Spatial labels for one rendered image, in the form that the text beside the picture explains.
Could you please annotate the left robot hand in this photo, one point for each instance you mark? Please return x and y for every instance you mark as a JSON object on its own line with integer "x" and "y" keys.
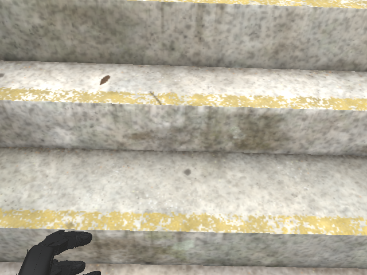
{"x": 40, "y": 258}

